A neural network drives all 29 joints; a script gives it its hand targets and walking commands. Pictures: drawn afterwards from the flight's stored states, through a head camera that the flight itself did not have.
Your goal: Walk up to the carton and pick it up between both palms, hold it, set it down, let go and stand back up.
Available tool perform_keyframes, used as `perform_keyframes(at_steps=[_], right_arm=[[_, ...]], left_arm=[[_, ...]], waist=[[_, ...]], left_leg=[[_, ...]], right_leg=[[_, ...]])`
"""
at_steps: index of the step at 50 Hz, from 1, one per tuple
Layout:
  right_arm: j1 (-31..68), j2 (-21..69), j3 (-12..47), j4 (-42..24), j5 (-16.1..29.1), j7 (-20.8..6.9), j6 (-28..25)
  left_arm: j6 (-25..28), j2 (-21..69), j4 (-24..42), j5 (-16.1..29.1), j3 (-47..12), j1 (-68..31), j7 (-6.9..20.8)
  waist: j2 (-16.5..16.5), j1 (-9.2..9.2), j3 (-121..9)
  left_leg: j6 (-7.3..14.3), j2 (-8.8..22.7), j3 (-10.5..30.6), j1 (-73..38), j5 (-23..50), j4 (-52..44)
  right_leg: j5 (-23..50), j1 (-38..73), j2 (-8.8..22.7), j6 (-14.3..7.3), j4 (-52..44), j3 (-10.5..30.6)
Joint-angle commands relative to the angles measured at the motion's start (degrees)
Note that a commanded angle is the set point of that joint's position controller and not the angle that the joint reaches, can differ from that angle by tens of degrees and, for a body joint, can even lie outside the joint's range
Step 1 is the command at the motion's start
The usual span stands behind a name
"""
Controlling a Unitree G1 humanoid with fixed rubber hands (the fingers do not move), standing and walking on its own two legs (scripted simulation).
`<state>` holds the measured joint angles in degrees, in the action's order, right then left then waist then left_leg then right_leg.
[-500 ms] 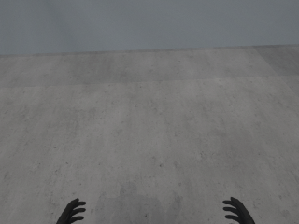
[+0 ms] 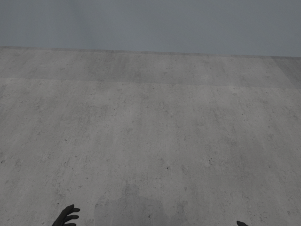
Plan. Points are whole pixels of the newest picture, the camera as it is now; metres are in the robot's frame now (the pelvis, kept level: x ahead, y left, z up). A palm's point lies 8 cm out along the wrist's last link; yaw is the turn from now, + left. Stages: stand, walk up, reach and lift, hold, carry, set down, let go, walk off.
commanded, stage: walk up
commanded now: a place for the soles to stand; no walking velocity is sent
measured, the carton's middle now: out of the picture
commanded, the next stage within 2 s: none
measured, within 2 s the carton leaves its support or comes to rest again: neither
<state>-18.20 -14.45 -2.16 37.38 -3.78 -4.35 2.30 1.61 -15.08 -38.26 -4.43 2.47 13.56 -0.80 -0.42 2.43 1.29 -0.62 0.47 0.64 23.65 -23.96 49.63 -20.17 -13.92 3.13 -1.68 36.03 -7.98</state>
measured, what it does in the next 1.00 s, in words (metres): walks ahead, turning left: left foot, then right foot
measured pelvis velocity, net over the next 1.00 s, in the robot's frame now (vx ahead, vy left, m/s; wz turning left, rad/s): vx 0.31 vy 0.23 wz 0.79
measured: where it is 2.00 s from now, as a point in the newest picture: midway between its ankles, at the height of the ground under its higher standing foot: (61, 178)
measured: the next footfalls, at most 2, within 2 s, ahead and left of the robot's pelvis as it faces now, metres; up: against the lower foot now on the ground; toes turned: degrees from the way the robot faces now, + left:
left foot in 0.24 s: +0.13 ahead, +0.26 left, +0.00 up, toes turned +22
right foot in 0.68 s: +0.39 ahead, +0.15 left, +0.00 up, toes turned +27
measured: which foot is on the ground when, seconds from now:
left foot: up 0.00-0.22, down 0.24-0.72, up 0.74-1.00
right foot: down 0.00-0.28, up 0.30-0.66, down 0.68-1.00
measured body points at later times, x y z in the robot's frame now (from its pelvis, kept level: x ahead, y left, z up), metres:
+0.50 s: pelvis +0.11 +0.14 -0.01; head +0.09 +0.18 +0.43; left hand +0.17 +0.43 -0.13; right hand +0.25 -0.13 -0.10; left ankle +0.09 +0.24 -0.72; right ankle +0.19 +0.06 -0.68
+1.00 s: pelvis +0.31 +0.23 +0.00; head +0.33 +0.22 +0.45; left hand +0.13 +0.46 -0.09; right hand +0.61 +0.15 -0.11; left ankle +0.25 +0.39 -0.66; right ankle +0.35 +0.13 -0.72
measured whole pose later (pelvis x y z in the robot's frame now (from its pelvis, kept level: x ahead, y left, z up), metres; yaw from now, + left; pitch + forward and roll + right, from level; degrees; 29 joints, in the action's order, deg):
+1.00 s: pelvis +0.31 +0.23 +0.00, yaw +45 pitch -4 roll -1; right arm -12.7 -20.2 -3.0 37.9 -2.2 -5.0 2.3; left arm 4.7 -16.3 -38.4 -3.5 2.2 23.9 -0.5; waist 4.8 -4.3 4.2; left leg -1.0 6.2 1.0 33.4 -16.6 63.2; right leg -23.1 -6.9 5.8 0.0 34.6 -16.8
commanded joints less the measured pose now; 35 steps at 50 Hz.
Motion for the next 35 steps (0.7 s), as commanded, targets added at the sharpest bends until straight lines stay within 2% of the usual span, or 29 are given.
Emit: perform_keyframes(at_steps=[1,2,4,6,7,8,9,10,11,12,13,14,15,16,17,18,19,20,21,22,26,28,29,30,31,32,33,34,35], right_arm=[[5.3,-9.2,-4.2,-7.7,-0.8,-3.5,-0.5],[5.6,-7.9,-3.8,-7.2,-0.2,-3.8,-0.3],[5.3,-6.4,-3.4,-6.1,1.1,-4.2,-0.2],[4.2,-6.4,-3.6,-5.3,2.2,-4.4,-0.7],[1.5,-6.3,-3.7,-4.2,2.9,-4.5,-1.2],[-1.4,-7.2,-4.2,-3.1,3.3,-4.3,-1.8],[-2.3,-8.5,-4.8,-2.1,3.5,-3.9,-2.2],[-5.9,-9.4,-5.5,-0.6,3.4,-3.3,-2.4],[-9.5,-11.4,-6.3,1.3,3.4,-2.2,-2.8],[-14.4,-15.0,-7.7,3.8,3.4,-0.6,-3.3],[-16.5,-19.5,-8.3,4.1,2.3,0.6,-3.8],[-12.2,-22.9,-7.7,2.7,3.0,1.0,-3.4],[-8.9,-23.0,-7.1,2.8,4.2,1.4,-2.9],[-7.5,-22.8,-6.7,2.7,4.3,1.9,-2.8],[-5.7,-22.5,-6.5,2.2,3.4,2.7,-2.8],[-3.3,-21.4,-6.1,1.0,2.6,3.5,-2.6],[-0.6,-19.5,-5.4,0.4,2.3,3.8,-2.6],[1.9,-17.9,-5.0,-0.4,1.7,3.9,-2.6],[2.5,-17.3,-4.3,-1.8,1.3,3.6,-2.5],[3.5,-16.2,-4.4,-2.5,1.1,3.2,-2.4],[1.4,-15.3,-4.3,-1.4,0.8,2.4,-2.7],[3.1,-15.2,-4.3,-1.2,1.2,1.8,-2.9],[3.0,-14.8,-4.2,-1.3,1.4,1.5,-3.0],[3.8,-14.8,-4.2,-1.4,1.5,1.3,-3.0],[4.7,-14.3,-3.7,-1.5,1.5,1.1,-3.0],[4.4,-12.6,-2.8,-1.9,1.3,1.1,-3.1],[2.4,-10.4,-1.6,-2.3,1.2,1.0,-3.1],[-2.5,-6.0,0.0,-2.8,1.2,0.9,-3.0],[-7.4,-7.0,-0.7,-3.6,0.7,1.5,-2.6]], left_arm=[[3.6,-12.1,0.7,-1.1,4.5,1.4,-2.0],[3.7,-12.8,0.5,-1.0,4.8,0.1,-1.7],[3.5,-13.5,-0.2,-0.5,5.1,-1.7,-1.4],[3.2,-15.0,0.1,-0.3,5.2,-4.6,-0.9],[3.0,-15.3,0.5,-0.3,5.4,-6.0,-0.6],[2.6,-15.6,0.7,-0.6,5.6,-6.9,-0.4],[2.3,-15.6,1.1,-0.9,5.5,-7.3,-0.3],[1.9,-15.3,0.8,-1.1,5.3,-7.7,-0.1],[1.5,-12.8,0.4,-0.9,4.5,-6.3,0.3],[1.1,-9.2,0.3,-0.4,3.3,-4.4,1.0],[1.0,-5.8,3.4,0.0,2.1,-5.1,2.2],[0.9,-6.2,8.4,2.1,1.6,-5.9,2.9],[0.7,-9.4,8.4,2.3,2.3,-6.4,2.9],[1.0,-11.2,7.7,2.2,2.7,-6.2,2.9],[1.7,-11.9,7.0,2.7,2.6,-5.0,3.0],[2.4,-11.8,6.2,3.0,2.4,-2.4,2.9],[2.9,-12.1,5.2,3.4,2.3,-0.5,2.7],[3.2,-11.4,4.9,3.5,2.4,1.9,2.6],[3.0,-12.8,3.8,3.9,2.7,2.0,2.6],[2.8,-12.4,4.1,3.7,3.0,0.9,2.5],[2.0,-9.1,5.6,3.3,2.2,-1.6,2.5],[2.1,-8.1,6.6,3.1,2.2,-2.0,2.4],[2.3,-7.6,6.7,3.0,2.3,-1.1,2.4],[2.4,-7.0,6.5,2.9,2.4,0.8,2.2],[2.5,-7.0,5.7,2.3,2.8,5.3,1.9],[2.7,-8.2,4.2,1.9,3.3,11.2,1.3],[2.7,-10.1,3.3,1.3,4.0,16.8,0.6],[2.8,-13.2,3.2,-0.1,4.3,19.9,-0.3],[2.5,-16.0,5.9,-1.1,4.1,15.0,-1.4]], waist=[[-2.9,-4.4,4.7],[-5.9,-4.63,6.3],[-9.0,-4.15,6.6],[-11.0,-2.59,6.6],[-13.2,-0.92,5.6],[-13.2,0.29,3.5],[-11.3,1.15,3.1],[-8.5,3.17,1.9],[-0.9,4.71,1.8],[11.0,7.17,1.2],[22.6,8.24,3.5],[25.4,5.55,7.5],[22.2,4.52,12.2],[19.9,3.74,13.5],[17.9,2.46,12.8],[19.6,0.9,11.0],[17.2,-0.76,8.8],[17.7,-2.43,7.1],[14.8,-2.3,5.8],[13.9,-2.7,7.1],[6.4,-1.37,7.2],[4.4,-2.07,7.1],[3.3,-2.38,5.5],[2.4,-3.46,4.9],[1.2,-5.76,3.3],[-2.7,-8.11,-0.9],[-8.6,-10.56,-4.7],[-18.7,-10.95,-8.8],[-18.9,-6.37,-6.4]], left_leg=[[-0.8,9.8,4.5,15.9,2.2,11.3],[-0.7,9.8,3.6,15.7,2.7,10.1],[-0.5,9.8,1.6,15.0,4.1,4.9],[0.4,9.5,-1.4,6.0,4.8,-1.1],[1.0,8.8,-3.9,0.0,5.7,-4.5],[1.4,7.8,-6.8,-5.7,5.8,-5.7],[2.0,6.8,-8.3,-10.6,5.6,-5.6],[2.7,6.1,-9.1,-16.1,5.1,-7.9],[3.7,3.0,-9.5,-20.4,2.5,-9.3],[5.9,0.0,-5.8,-23.1,-2.9,-14.3],[10.9,7.0,16.7,-23.7,-14.7,-25.3],[17.9,14.8,43.3,-18.4,-22.7,-39.9],[21.5,19.2,48.7,-14.4,-31.3,-45.6],[21.9,19.5,48.9,-13.5,-34.3,-46.6],[21.6,19.3,44.7,-15.5,-29.1,-43.8],[20.5,18.3,40.2,-14.9,-22.5,-40.3],[18.5,16.2,34.1,-11.1,-17.3,-37.4],[17.6,15.9,32.5,-8.9,-12.6,-35.4],[17.0,14.6,30.2,-3.4,-12.7,-34.8],[16.2,13.6,28.4,1.3,-13.1,-35.9],[15.2,11.1,26.2,3.2,-11.7,-36.7],[14.6,9.0,24.2,5.9,-9.2,-34.3],[13.3,7.2,22.4,7.7,-7.8,-32.4],[11.8,5.3,20.2,10.8,-7.0,-29.8],[10.1,4.0,18.9,13.0,-6.7,-25.1],[7.8,2.0,17.0,14.1,-6.2,-18.1],[5.5,-0.8,13.8,17.0,-6.9,-6.6],[2.5,-6.1,7.7,19.9,-9.2,10.2],[-0.1,-6.9,3.9,22.4,-9.7,23.3]], right_leg=[[-11.2,4.8,24.9,-13.1,-24.8,18.5],[-11.2,4.3,24.4,-12.7,-25.4,15.5],[-9.2,6.7,22.0,-11.4,-25.2,8.2],[-9.6,1.3,19.6,-9.9,-23.4,1.3],[-9.9,-1.2,17.1,-8.7,-20.8,-2.8],[-13.5,-3.7,16.6,-8.8,-18.3,-3.5],[-19.1,-7.3,16.8,-9.1,-16.6,-3.3],[-23.8,-9.3,16.1,-8.8,-11.4,-4.7],[-24.5,-12.1,12.7,-7.8,-1.5,-7.2],[-18.2,-13.7,6.9,-5.4,16.9,-10.7],[-21.4,-24.6,1.1,-1.7,34.5,-7.4],[-22.6,-33.1,-2.0,0.1,36.8,3.3],[-21.5,-34.5,0.7,0.4,37.9,7.7],[-18.8,-35.2,1.7,0.3,39.0,8.7],[-15.1,-35.9,2.7,0.2,38.4,9.2],[-13.6,-33.2,3.3,-0.1,36.4,9.6],[-11.7,-27.6,3.6,-0.5,32.8,10.8],[-11.6,-23.3,3.6,-0.5,29.7,12.3],[-10.3,-18.6,2.6,-0.4,26.9,10.6],[-7.9,-16.5,2.2,0.1,25.4,10.2],[4.2,-15.2,0.8,0.7,16.4,9.1],[9.3,-10.2,0.7,0.6,10.5,9.0],[11.4,-5.6,-0.3,0.3,8.2,8.4],[13.0,-0.1,-0.8,0.4,5.6,7.8],[14.8,7.8,-1.5,0.1,2.8,7.5],[14.2,15.9,-2.5,-0.5,0.8,7.5],[8.9,24.0,-0.8,-0.7,-0.5,10.4],[-9.6,27.7,11.2,-2.7,-9.1,27.9],[-31.1,21.2,25.2,-5.8,-23.4,54.2]])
